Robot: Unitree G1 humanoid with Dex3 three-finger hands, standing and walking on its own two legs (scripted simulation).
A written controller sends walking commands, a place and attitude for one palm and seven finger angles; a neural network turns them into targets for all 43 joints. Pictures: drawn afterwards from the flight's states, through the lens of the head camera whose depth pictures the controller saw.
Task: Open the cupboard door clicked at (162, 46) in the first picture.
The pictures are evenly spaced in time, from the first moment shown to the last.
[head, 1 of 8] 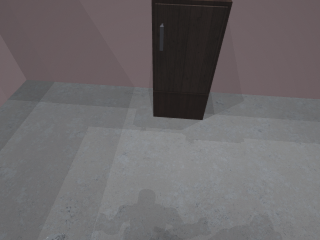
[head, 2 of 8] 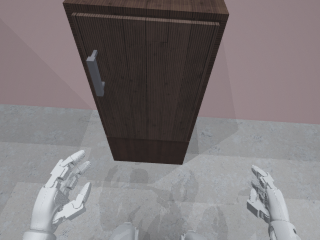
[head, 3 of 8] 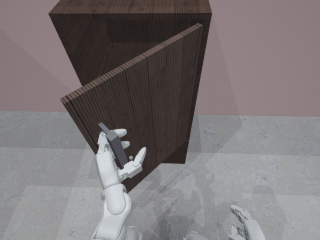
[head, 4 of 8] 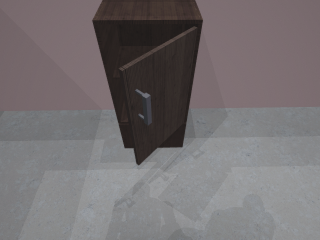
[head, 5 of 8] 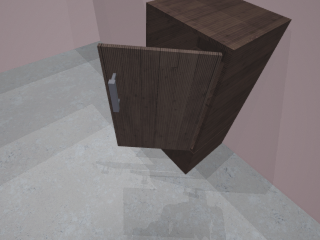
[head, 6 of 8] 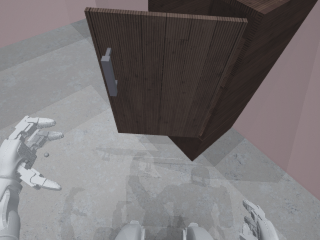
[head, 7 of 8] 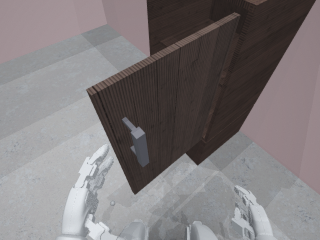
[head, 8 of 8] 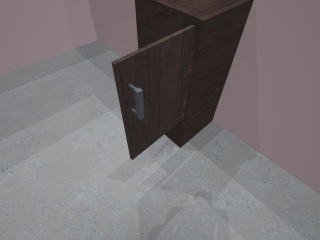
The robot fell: no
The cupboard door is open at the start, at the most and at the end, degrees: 0 93 92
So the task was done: yes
